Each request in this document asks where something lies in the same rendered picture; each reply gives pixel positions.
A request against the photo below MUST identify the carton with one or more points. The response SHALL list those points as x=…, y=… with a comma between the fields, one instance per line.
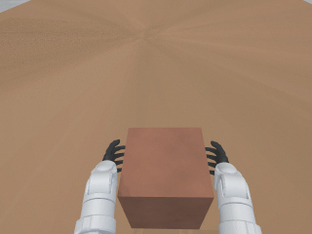
x=165, y=181

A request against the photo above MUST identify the robot left forearm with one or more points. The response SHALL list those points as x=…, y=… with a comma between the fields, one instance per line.
x=98, y=207

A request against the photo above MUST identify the right robot hand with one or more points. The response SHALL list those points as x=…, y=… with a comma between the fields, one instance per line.
x=220, y=155

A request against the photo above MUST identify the left robot hand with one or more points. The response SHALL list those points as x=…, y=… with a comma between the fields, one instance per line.
x=110, y=156

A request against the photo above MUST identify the robot right forearm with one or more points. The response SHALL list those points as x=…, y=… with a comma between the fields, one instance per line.
x=234, y=201

